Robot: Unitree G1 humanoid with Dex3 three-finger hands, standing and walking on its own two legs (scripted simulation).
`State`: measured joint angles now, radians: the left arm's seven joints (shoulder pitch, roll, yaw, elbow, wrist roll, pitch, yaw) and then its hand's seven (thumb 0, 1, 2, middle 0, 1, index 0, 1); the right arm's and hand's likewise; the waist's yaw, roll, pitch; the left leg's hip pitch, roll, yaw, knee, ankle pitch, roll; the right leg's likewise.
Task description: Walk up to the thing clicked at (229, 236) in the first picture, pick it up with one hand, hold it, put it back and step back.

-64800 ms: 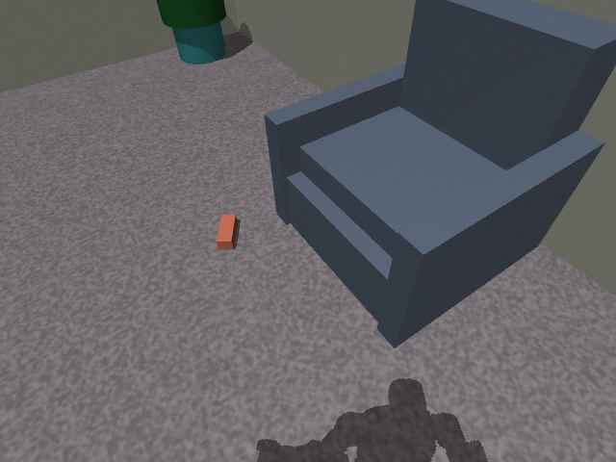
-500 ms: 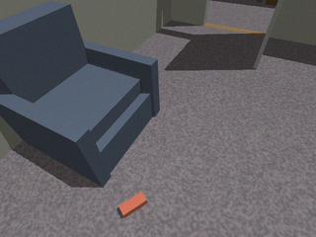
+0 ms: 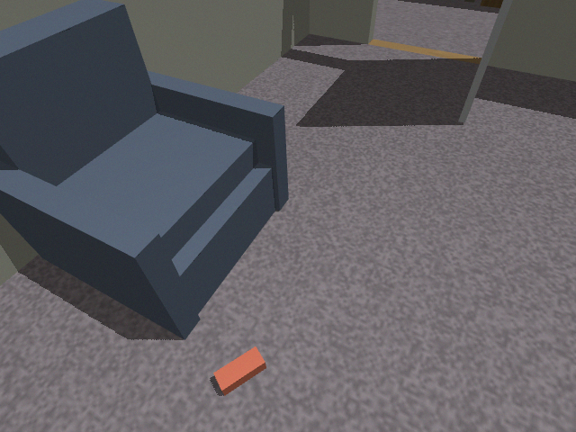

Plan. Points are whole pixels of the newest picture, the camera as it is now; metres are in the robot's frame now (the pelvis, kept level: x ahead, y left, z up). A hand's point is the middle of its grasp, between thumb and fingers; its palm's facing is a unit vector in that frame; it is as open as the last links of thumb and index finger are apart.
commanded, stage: step back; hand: left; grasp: from above
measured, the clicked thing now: (240, 370) +0.47 +0.22 -0.76
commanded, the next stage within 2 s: none
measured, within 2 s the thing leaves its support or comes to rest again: neither
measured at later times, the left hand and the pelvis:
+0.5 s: hand out of the picture +0.07 +0.31 -0.18, palm faces -0.03 -0.94 -0.35, open 7.4 cm; pelvis -0.08 +0.05 -0.02, yaw +0 degrees
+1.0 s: hand out of the picture -0.11 +0.28 -0.15, palm faces -0.09 -0.90 -0.42, open 7.4 cm; pelvis -0.20 +0.02 -0.02, yaw -7 degrees
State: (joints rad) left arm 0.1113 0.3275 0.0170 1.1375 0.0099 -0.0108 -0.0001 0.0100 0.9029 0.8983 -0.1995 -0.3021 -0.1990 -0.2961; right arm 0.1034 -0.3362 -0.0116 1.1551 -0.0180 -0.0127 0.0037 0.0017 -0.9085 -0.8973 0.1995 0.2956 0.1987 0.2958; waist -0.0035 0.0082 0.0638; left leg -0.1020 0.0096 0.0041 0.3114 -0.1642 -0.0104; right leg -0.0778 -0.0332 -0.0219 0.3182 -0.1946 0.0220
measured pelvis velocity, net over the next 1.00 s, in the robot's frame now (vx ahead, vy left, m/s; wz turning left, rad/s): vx -0.20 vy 0.02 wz -0.12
